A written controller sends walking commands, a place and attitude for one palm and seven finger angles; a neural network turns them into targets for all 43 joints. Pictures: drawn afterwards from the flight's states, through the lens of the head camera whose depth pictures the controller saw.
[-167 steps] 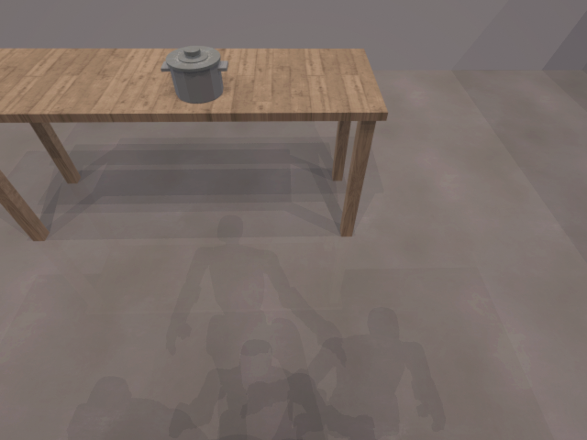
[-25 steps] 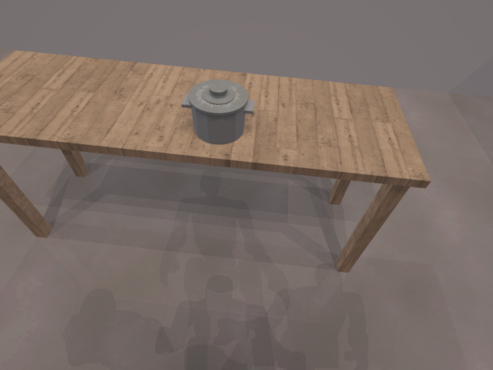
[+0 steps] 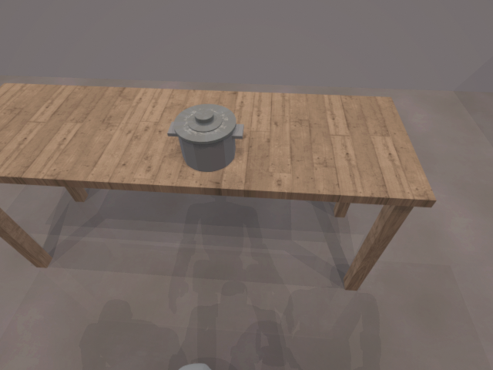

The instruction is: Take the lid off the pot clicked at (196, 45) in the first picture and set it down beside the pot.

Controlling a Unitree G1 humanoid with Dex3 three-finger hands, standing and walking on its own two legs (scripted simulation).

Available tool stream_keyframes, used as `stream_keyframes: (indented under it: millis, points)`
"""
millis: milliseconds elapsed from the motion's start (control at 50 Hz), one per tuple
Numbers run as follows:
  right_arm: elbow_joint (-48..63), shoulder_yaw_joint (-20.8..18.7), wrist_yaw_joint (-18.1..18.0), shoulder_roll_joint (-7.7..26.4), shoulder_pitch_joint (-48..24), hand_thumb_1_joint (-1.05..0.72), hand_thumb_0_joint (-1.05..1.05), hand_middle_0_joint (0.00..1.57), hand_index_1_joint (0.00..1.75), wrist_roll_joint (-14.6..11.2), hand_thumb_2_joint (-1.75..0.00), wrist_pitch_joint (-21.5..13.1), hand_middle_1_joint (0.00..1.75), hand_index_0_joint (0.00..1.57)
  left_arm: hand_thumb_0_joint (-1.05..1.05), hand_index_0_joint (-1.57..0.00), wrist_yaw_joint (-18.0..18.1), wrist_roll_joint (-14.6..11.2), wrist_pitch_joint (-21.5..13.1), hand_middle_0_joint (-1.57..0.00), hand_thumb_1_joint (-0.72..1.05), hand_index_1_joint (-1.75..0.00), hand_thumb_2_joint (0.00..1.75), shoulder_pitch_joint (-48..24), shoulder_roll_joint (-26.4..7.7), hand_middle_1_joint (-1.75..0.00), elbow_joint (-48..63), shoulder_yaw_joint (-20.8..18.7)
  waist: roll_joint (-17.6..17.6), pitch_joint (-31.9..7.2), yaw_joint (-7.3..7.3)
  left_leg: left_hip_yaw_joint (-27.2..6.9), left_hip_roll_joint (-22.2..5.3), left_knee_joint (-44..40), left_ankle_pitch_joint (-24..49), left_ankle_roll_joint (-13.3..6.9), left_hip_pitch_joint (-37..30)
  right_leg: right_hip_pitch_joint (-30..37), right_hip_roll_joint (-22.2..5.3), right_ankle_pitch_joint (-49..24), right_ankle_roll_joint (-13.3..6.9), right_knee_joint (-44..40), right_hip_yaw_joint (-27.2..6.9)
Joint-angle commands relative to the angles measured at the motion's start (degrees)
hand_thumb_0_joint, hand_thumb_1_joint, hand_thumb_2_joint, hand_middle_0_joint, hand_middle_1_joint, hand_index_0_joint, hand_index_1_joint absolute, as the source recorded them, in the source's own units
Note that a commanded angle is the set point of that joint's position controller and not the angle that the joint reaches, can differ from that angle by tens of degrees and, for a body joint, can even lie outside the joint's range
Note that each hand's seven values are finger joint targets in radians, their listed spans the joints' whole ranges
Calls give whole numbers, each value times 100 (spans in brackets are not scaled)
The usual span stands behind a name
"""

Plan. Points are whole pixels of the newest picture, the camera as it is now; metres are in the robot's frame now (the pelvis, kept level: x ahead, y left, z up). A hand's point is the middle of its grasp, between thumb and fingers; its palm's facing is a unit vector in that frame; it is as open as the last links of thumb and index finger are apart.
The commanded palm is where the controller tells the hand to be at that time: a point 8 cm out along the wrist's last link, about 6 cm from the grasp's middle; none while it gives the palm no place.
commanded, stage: take the last steps up to it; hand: left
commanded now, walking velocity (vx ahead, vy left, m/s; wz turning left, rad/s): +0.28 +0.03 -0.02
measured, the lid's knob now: (204, 116) +0.70 +0.15 +0.01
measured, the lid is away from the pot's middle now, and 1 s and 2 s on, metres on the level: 0.00 0.00 0.00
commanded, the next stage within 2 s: come to a stop and stand still in 0.34 s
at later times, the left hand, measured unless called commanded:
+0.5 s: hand (140, 335) +0.21 +0.23 -0.17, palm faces +0.02 -0.98 -0.20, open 7.3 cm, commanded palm none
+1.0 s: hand (143, 327) +0.23 +0.23 -0.18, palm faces -0.01 -0.97 -0.24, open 7.4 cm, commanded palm none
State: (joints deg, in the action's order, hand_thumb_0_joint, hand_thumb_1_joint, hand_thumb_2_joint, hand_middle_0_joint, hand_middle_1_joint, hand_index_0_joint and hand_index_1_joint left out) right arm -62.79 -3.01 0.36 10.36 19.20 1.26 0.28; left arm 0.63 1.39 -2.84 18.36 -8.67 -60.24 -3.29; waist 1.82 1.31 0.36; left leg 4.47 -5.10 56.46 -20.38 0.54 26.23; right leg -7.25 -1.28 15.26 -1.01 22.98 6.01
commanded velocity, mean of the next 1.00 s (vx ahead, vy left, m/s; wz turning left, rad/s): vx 0.00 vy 0.01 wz -0.02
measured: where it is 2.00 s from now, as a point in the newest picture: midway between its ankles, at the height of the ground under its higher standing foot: outside the picture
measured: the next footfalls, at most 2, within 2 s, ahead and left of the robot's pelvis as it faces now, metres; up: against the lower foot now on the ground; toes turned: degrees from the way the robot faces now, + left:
left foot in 0.20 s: +0.19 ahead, +0.16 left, +0.00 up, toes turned +4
right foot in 0.56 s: +0.27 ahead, -0.07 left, +0.00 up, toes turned -5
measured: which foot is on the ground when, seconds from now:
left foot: up 0.00-0.18, down 0.20-1.00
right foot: down 0.00-0.20, up 0.22-0.54, down 0.56-1.00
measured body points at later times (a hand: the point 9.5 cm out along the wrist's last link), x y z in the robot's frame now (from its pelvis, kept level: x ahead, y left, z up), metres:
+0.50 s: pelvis +0.15 +0.05 +0.00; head +0.17 +0.05 +0.45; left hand +0.21 +0.28 -0.15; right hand +0.18 -0.18 -0.16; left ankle +0.15 +0.15 -0.74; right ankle +0.20 -0.07 -0.71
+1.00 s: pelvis +0.18 +0.05 -0.01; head +0.19 +0.04 +0.43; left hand +0.23 +0.29 -0.16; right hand +0.20 -0.18 -0.17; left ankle +0.15 +0.15 -0.74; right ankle +0.23 -0.07 -0.74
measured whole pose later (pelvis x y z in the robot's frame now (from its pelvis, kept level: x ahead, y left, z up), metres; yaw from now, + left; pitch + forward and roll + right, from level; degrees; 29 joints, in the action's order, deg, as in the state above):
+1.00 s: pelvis +0.18 +0.05 -0.01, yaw -1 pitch +0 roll +1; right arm -56.9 -2.2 -1.1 9.0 15.8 0.6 1.7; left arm 2.3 1.0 1.1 12.4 -10.1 -58.6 -0.8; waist 0.4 2.2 0.8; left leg 6.4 -1.1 33.7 -20.9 -0.9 12.4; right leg -20.4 -2.7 13.4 -1.0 34.2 4.1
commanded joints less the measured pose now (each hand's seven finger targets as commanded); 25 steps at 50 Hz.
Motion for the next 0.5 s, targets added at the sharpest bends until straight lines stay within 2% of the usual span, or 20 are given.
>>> stream_keyframes:
  millis: [0,60,100,120,140,160,180,200,220,240,260,280,300,320,360,400,420,440,460,480]
  points:
    - [589,-51,98,134,-453,-90,0,20,30,-16,-90,-184,30,20,0,-20,25,16,-136,-20,90,-30,90,325,-823,-30,48,-97,-960,573,-37,9,-167,-720,524,84,423,-401,-1469,-412,-831,-1405,-1042]
    - [733,-42,145,151,-719,-90,0,20,30,-32,-90,-244,30,20,0,-20,11,28,-133,-20,90,-30,90,364,-993,-30,-57,-125,-948,541,-76,116,-23,-1408,654,24,-81,-479,-1437,-479,-745,-1246,-940]
    - [732,-25,125,211,-681,-90,0,20,30,-31,-90,-303,30,20,0,-20,9,22,-98,-20,90,-30,90,357,-1010,-30,-115,-141,-945,485,-25,242,124,-1998,686,-23,-509,-310,-1329,-727,-644,-901,-827]
    - [661,-25,95,262,-477,-90,0,20,30,-20,-90,-336,30,20,0,-20,5,-1,-75,-20,90,-30,90,350,-1003,-30,-154,-151,-901,398,71,348,226,-2402,890,-31,-978,-355,-1208,-845,-552,-566,-693]
    - [528,-55,61,405,-22,-90,0,20,30,2,-90,-363,30,20,0,-20,-12,6,-45,-20,90,-30,90,367,-942,-30,-144,-141,-723,257,271,373,338,-2607,993,-89,-1772,-722,-993,-904,-479,83,-503]
    - [368,-129,-12,793,606,-90,0,20,30,48,-90,-399,30,20,0,-20,-32,-24,-26,-20,90,-30,90,435,-721,-30,-118,-101,81,-121,515,-199,-70,-2950,925,-238,-2724,-1167,-686,-769,-329,1346,-326]
    - [307,-272,-85,1444,1109,-90,0,20,30,116,-90,-419,30,20,0,-20,-66,-88,-4,-20,90,-30,90,624,-383,-30,-4,-56,1692,-512,574,-2233,-1584,-3667,1011,-762,-3398,-2257,41,1237,-42,3071,231]
    - [350,-229,-107,1510,1180,-90,0,20,30,60,-90,-334,30,20,0,-20,-51,-43,-33,-20,90,-30,90,440,-479,-30,164,-53,1499,-595,574,-2922,-1998,-4205,607,-1179,-3128,-2583,111,1974,-142,4112,-246]
    - [388,-196,-158,1294,777,-90,0,20,30,37,-90,-342,30,20,0,-20,-36,-36,-28,-20,90,-30,90,174,-442,-30,159,-47,1322,-417,509,-2717,-1929,-4347,336,-1246,-2697,-2829,-137,1596,-188,4765,-484]
    - [546,-132,-168,1034,390,-90,0,20,30,6,-90,-363,30,20,0,-20,-63,-38,-22,-20,90,-30,90,46,-472,-30,196,-43,759,-58,357,-2495,-1820,-4370,356,-1346,-2167,-2922,-307,1282,-187,4977,-565]
    - [592,-41,-170,756,65,-90,0,20,30,15,-90,-411,30,20,0,-20,-101,-11,-8,-20,90,-30,90,19,-445,-30,115,-56,488,154,203,-1897,-1547,-4457,678,-1185,-1779,-2805,-475,829,-137,4799,-650]
    - [600,22,-181,585,-117,-90,0,20,30,10,-90,-460,30,20,0,-20,-113,6,27,-20,90,-30,90,159,-335,-30,63,-45,443,154,37,-1398,-1333,-4449,1356,-1066,-1600,-2587,-501,550,-67,4534,-598]
    - [578,51,-192,532,-183,-90,0,20,30,-10,-90,-495,30,20,0,-20,-110,5,75,-20,90,-30,90,300,-272,-30,18,-23,518,22,-59,-988,-1198,-4385,2097,-1032,-1618,-2398,-501,412,-1,4263,-537]
    - [568,61,-193,533,-229,-90,0,20,30,-28,-90,-500,30,20,0,-20,-103,-12,118,-20,90,-30,90,365,-249,-30,13,-18,593,-90,-123,-692,-1115,-4348,2448,-1044,-1591,-2182,-492,422,32,3901,-489]
    - [588,22,-191,537,-290,-90,0,20,30,-11,-90,-495,30,20,0,-20,-88,-6,180,-20,90,-30,90,328,-181,-30,92,-12,375,-46,-187,-509,-1087,-4382,2620,-1134,-1404,-1866,-463,440,53,3178,-399]
    - [558,-2,-170,614,-277,-90,0,20,30,-2,-90,-434,30,20,0,-20,-85,9,198,-20,90,-30,90,122,-138,-30,192,14,450,85,-126,-413,-1034,-4391,2135,-1151,-1299,-1647,-381,355,69,2558,-256]
    - [524,-6,-166,609,-232,-90,0,20,30,5,-90,-395,30,20,0,-20,-77,20,201,-20,90,-30,90,-17,-142,-30,250,25,459,169,-65,-467,-1012,-4357,1953,-1161,-1252,-1540,-323,326,73,2313,-199]
    - [514,19,-180,558,-280,-90,0,20,30,5,-90,-377,30,20,0,-20,-55,18,173,-20,90,-30,90,-104,-157,-30,300,37,338,260,-90,-539,-1055,-4198,2164,-1148,-1044,-1260,-305,264,62,1955,-234]
    - [503,47,-196,569,-387,-90,0,20,30,15,-90,-342,30,20,0,-20,-25,9,176,-20,90,-30,90,47,-105,-30,245,59,324,135,-195,-443,-986,-3945,2418,-1042,-1068,-921,-216,-68,84,1575,-205]
    - [477,72,-207,534,-433,-90,0,20,30,0,-90,-302,30,20,0,-20,12,7,171,-20,90,-30,90,206,-129,-30,157,78,210,40,-266,-280,-802,-3623,2515,-852,-1059,-516,-138,-572,122,1053,-126]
